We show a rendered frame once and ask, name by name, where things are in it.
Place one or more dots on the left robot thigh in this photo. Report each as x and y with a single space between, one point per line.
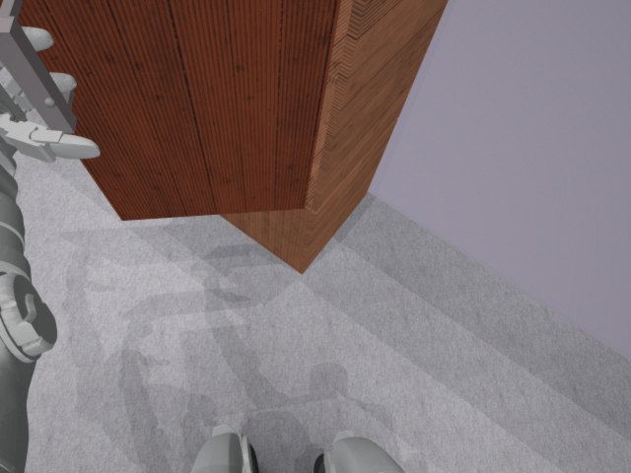
225 453

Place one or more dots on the handle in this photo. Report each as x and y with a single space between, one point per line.
23 63

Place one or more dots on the robot left upper arm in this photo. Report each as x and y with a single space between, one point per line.
27 329

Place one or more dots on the robot left forearm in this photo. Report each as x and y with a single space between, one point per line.
12 229

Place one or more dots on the cupboard door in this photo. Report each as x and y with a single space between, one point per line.
199 107

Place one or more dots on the left robot shin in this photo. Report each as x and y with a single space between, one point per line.
223 430

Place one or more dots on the robot left hand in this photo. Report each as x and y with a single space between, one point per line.
32 139

